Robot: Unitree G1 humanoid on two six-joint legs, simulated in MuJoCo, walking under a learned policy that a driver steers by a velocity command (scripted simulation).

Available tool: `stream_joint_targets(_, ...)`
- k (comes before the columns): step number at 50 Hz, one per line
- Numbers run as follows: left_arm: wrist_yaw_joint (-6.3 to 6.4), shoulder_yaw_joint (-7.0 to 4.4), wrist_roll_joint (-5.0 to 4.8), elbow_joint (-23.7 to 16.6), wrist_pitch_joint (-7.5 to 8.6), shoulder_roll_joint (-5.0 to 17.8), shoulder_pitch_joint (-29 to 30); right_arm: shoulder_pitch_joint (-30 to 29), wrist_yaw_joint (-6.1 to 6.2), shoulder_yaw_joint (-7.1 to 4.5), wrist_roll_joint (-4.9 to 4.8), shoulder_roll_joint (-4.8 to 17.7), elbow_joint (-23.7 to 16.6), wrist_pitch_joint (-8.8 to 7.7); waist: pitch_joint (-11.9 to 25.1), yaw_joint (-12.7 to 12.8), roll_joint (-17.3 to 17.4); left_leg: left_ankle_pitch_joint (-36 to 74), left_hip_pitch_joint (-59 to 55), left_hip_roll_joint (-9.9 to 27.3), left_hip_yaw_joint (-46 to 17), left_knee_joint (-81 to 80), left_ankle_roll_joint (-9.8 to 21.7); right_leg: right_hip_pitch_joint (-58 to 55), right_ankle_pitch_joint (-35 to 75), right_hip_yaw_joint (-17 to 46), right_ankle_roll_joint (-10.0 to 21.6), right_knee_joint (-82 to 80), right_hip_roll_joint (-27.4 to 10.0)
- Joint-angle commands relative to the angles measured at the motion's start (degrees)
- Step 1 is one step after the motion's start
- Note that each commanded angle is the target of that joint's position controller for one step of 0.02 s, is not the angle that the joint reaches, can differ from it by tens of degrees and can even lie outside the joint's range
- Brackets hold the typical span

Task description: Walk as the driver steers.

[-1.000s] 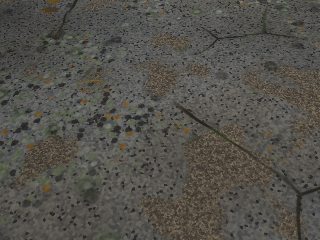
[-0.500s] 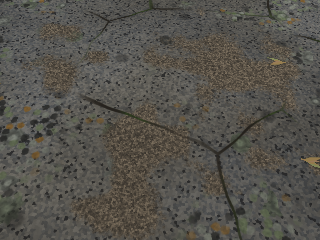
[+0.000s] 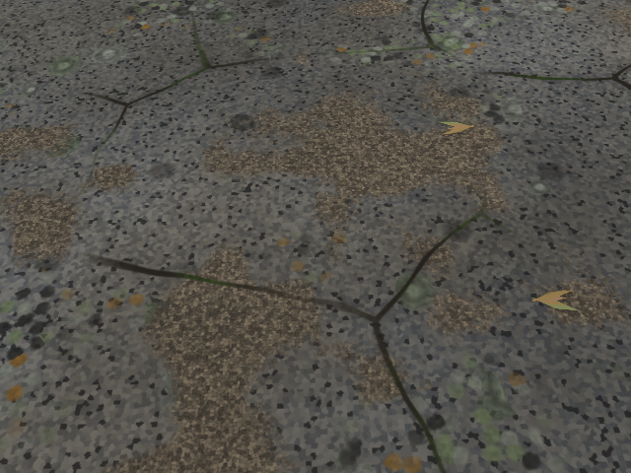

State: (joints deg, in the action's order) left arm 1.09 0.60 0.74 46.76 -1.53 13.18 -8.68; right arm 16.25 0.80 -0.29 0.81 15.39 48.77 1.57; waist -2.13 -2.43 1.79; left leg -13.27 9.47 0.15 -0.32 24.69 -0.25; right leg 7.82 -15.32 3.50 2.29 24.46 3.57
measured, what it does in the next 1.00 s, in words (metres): walks ahead, turning left: left foot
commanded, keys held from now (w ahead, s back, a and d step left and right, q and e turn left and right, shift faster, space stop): q+shift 0.44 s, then w+q+shift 0.06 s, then w+shift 0.20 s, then w+e+shift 0.30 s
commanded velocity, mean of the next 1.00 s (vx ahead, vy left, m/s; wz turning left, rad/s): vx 0.35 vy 0.00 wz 0.32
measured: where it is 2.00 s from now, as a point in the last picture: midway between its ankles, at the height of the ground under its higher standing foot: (251, 247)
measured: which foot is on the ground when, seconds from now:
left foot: down 0.00-0.12, up 0.14-0.36, down 0.38-1.00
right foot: down 0.00-0.38, up 0.40-1.00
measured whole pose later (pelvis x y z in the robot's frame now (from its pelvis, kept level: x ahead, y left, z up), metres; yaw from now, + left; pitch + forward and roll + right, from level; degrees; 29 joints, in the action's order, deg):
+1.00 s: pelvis +0.23 +0.12 -0.03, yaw +21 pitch +4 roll -1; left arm -4.2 -2.0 2.1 39.7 0.9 18.5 -4.8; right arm 26.0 0.4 -2.5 2.4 17.9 51.0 -5.8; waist 1.6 -3.8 1.0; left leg -22.7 -16.0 -2.2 -3.4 3.2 3.9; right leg 39.1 -8.1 -4.3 6.2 40.3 0.3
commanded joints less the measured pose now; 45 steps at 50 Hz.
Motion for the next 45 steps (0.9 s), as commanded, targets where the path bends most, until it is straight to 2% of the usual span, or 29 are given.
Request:
stream_joint_targets(1, 0.57, -1.76, -0.05, -0.68, 0.95, 8.27, -0.66, 1.18, -0.19, -1.12, -0.23, 5.74, -0.27, -0.96, 1.03, 1.42, -5.23, 9.29, -0.98, 3.22, -4.17, -3.64, 0.67, -0.25, 12.63, 6.65, 1.55, -6.33, -8.58)
stream_joint_targets(2, 0.9, -2.17, 0.01, -0.35, 0.92, 9.15, -0.75, -0.01, -0.16, -1.29, -0.43, 6.18, -0.06, -0.96, -0.3, 1.91, -3.94, 10.21, 1.12, 2.77, -4.75, -2.68, 0.92, -1.13, 12.76, 5.49, 1.44, -5.44, -8.04)
stream_joint_targets(3, 1.27, -2.91, -0.02, 0.01, 0.82, 11.06, -1.25, -1.37, -0.16, -1.63, -0.6, 7.08, -0.48, -0.94, 0.0, 2.35, -3.9, 11.12, 3.2, 1.98, -4.95, -0.42, 1.15, -2.47, 14.04, 4.9, 1.86, -4.39, -8.34)
stream_joint_targets(5, 1.74, -4.3, -0.22, 0.66, 0.3, 13.67, -3.16, -2.42, -0.31, -2.05, -0.88, 7.38, -1.31, -0.73, 0.71, 3.09, -5.82, 8.02, 7.89, -0.37, -3.41, 6.65, 1.29, -3.59, 16.23, 5.34, 4.23, -3.48, -11.28)
stream_joint_targets(6, 1.86, -4.68, -0.2, 0.74, -0.08, 13.89, -3.83, -2.37, -0.38, -2.13, -0.8, 6.87, -1.72, -0.47, 0.55, 3.36, -7.52, 2.55, 10.5, -1.54, -2.11, 10.68, 1.3, -3.31, 17.25, 6.49, 6.16, -4.05, -14.19)
stream_joint_targets(7, 1.97, -4.71, -0.03, 0.34, -0.36, 13.25, -3.63, -2.45, -0.48, -2.34, -0.53, 6.36, -2.15, -0.11, 0.37, 3.71, -10.09, -7.62, 12.79, -2.22, -0.87, 17.1, 1.54, -2.11, 18.86, 8.51, 8.77, -5.24, -18.05)
stream_joint_targets(8, 2.09, -4.48, 0.3, -0.47, -0.47, 12.08, -2.89, -2.85, -0.64, -2.86, -0.22, 6.43, -2.52, 0.45, -0.28, 4.04, -11.02, -17.87, 15.52, -1.81, 0.04, 26.78, 1.9, -0.69, 22.56, 10.39, 12.17, -6.29, -22.23)
stream_joint_targets(9, 2.15, -4.37, 0.6, -1.04, -0.45, 11.32, -2.65, -3.59, -0.91, -3.26, -0.09, 6.45, -3.05, 1.05, -1.35, 3.86, -8.38, -20.84, 17.88, -0.15, -0.06, 33.71, 1.83, 0.44, 27.17, 10.41, 14.65, -7.05, -25.06)
stream_joint_targets(10, 2.17, -4.28, 0.77, -1.47, -0.38, 10.89, -1.25, -3.55, -1.25, -3.37, -0.11, 5.84, -3.39, 1.51, -1.75, 2.63, -5.88, -19.84, 18.16, 1.51, -0.55, 34.54, 1.65, 1.04, 27.69, 7.86, 14.31, -7.01, -24.65)
stream_joint_targets(11, 2.16, -4.26, 1.07, -1.99, -0.24, 10.81, 0.75, -3.31, -1.68, -3.3, -0.13, 5.21, -3.78, 1.75, -1.68, 1.45, -5.77, -17.66, 17.35, 2.44, -0.38, 31.97, 1.5, 1.02, 27.07, 4.68, 12.41, -6.4, -22.9)
stream_joint_targets(13, 1.84, -4.53, 1.31, -3.02, 0.05, 11.64, 3.16, -3.42, -2.72, -3.27, -0.47, 4.96, -4.58, 1.87, 0.11, 1.35, -8.21, -13.83, 13.04, 2.26, 1.23, 24.81, 1.27, 0.26, 27.18, -0.59, 9.15, -4.26, -20.09)
stream_joint_targets(16, 0.89, -5.38, 0.8, -2.98, -0.02, 13.61, 1.93, -3.46, -3.64, -3.92, -0.99, 5.99, -6.3, 1.97, 3.05, 2.51, -10.26, -10.26, 7.63, 0.21, 4.61, 15.34, 1.89, -1.75, 26.11, -4.12, 6.49, 1.0, -20.14)
stream_joint_targets(17, 0.64, -5.57, 0.35, -3.0, -0.05, 13.88, 2.0, -2.09, -3.54, -4.1, -0.75, 5.78, -6.36, 1.81, 3.72, 1.48, -8.91, -6.54, 4.22, -0.86, 5.64, 10.24, 2.49, -0.41, 23.47, -6.04, 4.82, 5.12, -19.84)
stream_joint_targets(18, 0.3, -5.56, 0.29, -2.56, 0.05, 13.29, 0.44, 0.35, -2.94, -4.6, -0.21, 6.49, -5.78, 1.28, 4.91, 0.17, -4.22, -0.92, -1.47, -1.82, 3.0, 3.58, 3.51, 3.47, 16.37, -9.13, 1.88, 13.54, -18.0)
stream_joint_targets(19, -0.21, -5.1, 0.62, -3.44, 0.06, 11.4, -1.88, 1.43, -1.97, -6.23, 0.6, 13.09, -6.6, 0.43, 3.72, 0.01, 10.39, 9.96, -6.28, 8.43, -15.89, -6.88, 6.76, 14.75, -3.83, -13.42, -2.55, 28.61, -11.78)
stream_joint_targets(20, 0.39, -3.88, 1.29, -7.85, -0.91, 7.98, 2.3, 4.44, -2.32, -7.74, 0.08, 20.15, -7.38, 0.01, 4.39, -0.47, 15.84, 26.45, -6.66, 20.98, -37.69, -8.69, 16.35, 27.46, -26.08, -7.49, -4.97, 37.27, -1.31)
stream_joint_targets(21, 0.29, -4.25, 1.95, -6.15, -1.77, 9.73, 3.19, 9.89, -2.16, -6.97, -1.14, 16.2, -5.32, -0.11, 3.41, -0.69, 0.5, 47.74, -9.84, 17.67, -28.33, -0.56, 16.21, 27.74, -23.37, -1.17, -4.53, 44.67, -4.71)
stream_joint_targets(22, 0.78, -3.23, 0.75, -7.82, -1.3, 7.53, 0.88, 6.24, -1.59, -8.16, -0.62, 19.22, -7.2, 0.31, 8.33, -0.76, 9.82, 26.74, -7.96, 18.83, -33.85, -5.19, 20.53, 29.13, -20.86, -0.01, -4.3, 45.03, -2.68)
stream_joint_targets(23, 0.47, -3.88, 1.24, -6.93, -0.38, 10.95, 2.85, 1.78, -1.39, -7.57, -0.48, 15.29, -7.84, 1.03, 3.66, 0.42, 4.27, -4.5, -5.8, 12.87, -30.37, -10.63, 17.21, 30.19, -12.28, 2.0, -4.07, 40.99, -6.69)
stream_joint_targets(24, -0.2, -4.85, 1.82, -6.85, 0.17, 13.22, 3.94, -2.57, -1.36, -6.74, -0.8, 12.72, -9.07, 1.42, 2.48, 1.28, 6.55, -20.35, -3.15, 9.3, -28.86, -13.33, 14.44, 28.28, -8.33, 1.2, -3.78, 37.26, -6.96)
stream_joint_targets(25, -0.86, -4.95, 2.08, -5.61, 0.28, 13.73, 3.44, -2.73, -1.89, -6.06, -0.14, 11.32, -9.28, 1.42, 1.98, 1.1, 6.71, -23.89, -2.81, 7.46, -28.52, -14.85, 13.47, 27.28, -5.76, 0.04, -4.12, 36.33, -6.16)
stream_joint_targets(26, -1.57, -5.18, 2.29, -5.7, 0.24, 13.56, 3.39, -0.88, -1.93, -6.02, -0.47, 11.27, -9.04, 0.93, 1.91, 0.73, 5.35, -24.95, -4.01, 7.56, -28.28, -15.79, 13.13, 27.85, -3.96, -0.42, -4.33, 35.23, -5.79)
stream_joint_targets(28, -2.52, -4.53, 2.45, -4.79, 0.85, 10.75, 2.7, 2.11, -1.94, -5.86, -0.41, 11.02, -7.42, -0.6, 1.48, 0.45, 2.45, -20.6, -6.48, 7.27, -26.36, -16.22, 12.77, 29.39, 0.62, -1.25, -4.61, 31.87, -5.93)
stream_joint_targets(30, -2.74, -4.22, 2.65, -4.55, 1.52, 9.55, 3.11, 4.54, -1.73, -5.73, -0.4, 10.92, -5.95, -1.99, 1.31, -0.2, 3.01, -18.0, -8.88, 7.25, -25.19, -16.48, 12.66, 31.92, 4.06, -1.78, -4.76, 28.91, -6.19)
stream_joint_targets(32, -2.77, -4.2, 2.47, -5.03, 2.01, 9.57, 4.95, 6.36, -1.55, -5.37, -0.41, 10.3, -4.9, -2.96, 0.0, -1.15, 4.69, -17.58, -8.76, 7.79, -25.18, -17.55, 12.93, 33.59, 6.34, -2.23, -5.27, 25.67, -6.73)
stream_joint_targets(37, -3.1, -4.29, 1.54, -6.53, 2.79, 10.12, 9.01, 7.75, -1.42, -5.17, -0.22, 11.12, -4.31, -4.71, -2.38, -2.77, 4.45, -15.14, -10.09, 9.88, -24.02, -19.19, 13.32, 37.58, 10.23, -3.21, -5.53, 20.51, -7.61)
stream_joint_targets(40, -3.61, -4.27, 1.04, -7.89, 2.99, 10.27, 11.29, 9.11, -1.16, -4.91, 0.33, 10.97, -3.63, -5.82, -4.61, -3.77, 3.68, -13.84, -13.08, 11.95, -21.22, -21.29, 13.11, 41.41, 11.11, -2.88, -3.91, 20.19, -7.62)
stream_joint_targets(43, -4.45, -4.28, 0.68, -9.4, 3.25, 10.13, 11.95, 10.45, -0.45, -4.84, 0.92, 11.04, -2.25, -6.91, -6.87, -3.73, 2.26, -10.18, -16.84, 13.62, -15.98, -22.41, 11.77, 45.2, 10.29, 1.21, -1.11, 21.44, -5.37)
stream_joint_targets(45, -5.09, -4.04, 0.99, -10.75, 3.48, 10.08, 12.64, 9.76, -0.2, -4.55, 1.09, 10.61, -1.61, -7.56, -7.59, -3.08, 2.01, -5.85, -17.57, 13.59, -11.49, -23.64, 10.69, 44.72, 10.2, -0.53, 0.78, 20.74, -5.26)
Keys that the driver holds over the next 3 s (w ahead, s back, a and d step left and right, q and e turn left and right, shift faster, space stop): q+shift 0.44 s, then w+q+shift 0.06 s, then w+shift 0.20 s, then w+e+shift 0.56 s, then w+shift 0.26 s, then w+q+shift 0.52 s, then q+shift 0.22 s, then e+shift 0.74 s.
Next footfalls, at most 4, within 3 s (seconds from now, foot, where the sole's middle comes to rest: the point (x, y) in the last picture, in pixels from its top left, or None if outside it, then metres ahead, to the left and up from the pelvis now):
0.38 left None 0.01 0.13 -0.78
1.04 right None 0.46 0.10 -0.78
1.48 left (195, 323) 0.90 0.32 -0.78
1.88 right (285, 205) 1.30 0.09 -0.78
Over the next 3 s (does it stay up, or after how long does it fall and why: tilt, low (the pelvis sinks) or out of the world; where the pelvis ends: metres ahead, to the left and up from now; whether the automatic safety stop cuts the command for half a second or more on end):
stays up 1.59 0.27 0.00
